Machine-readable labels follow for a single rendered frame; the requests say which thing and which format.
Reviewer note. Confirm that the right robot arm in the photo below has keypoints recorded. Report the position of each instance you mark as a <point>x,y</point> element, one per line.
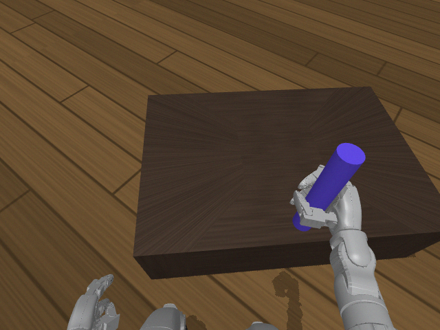
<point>356,290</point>

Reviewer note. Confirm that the right robot hand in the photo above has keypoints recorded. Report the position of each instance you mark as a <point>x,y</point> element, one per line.
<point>344,212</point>

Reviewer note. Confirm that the left robot hand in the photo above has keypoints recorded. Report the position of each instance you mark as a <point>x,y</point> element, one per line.
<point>87,311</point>

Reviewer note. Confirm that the can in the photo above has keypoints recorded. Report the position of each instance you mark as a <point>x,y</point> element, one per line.
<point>342,165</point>

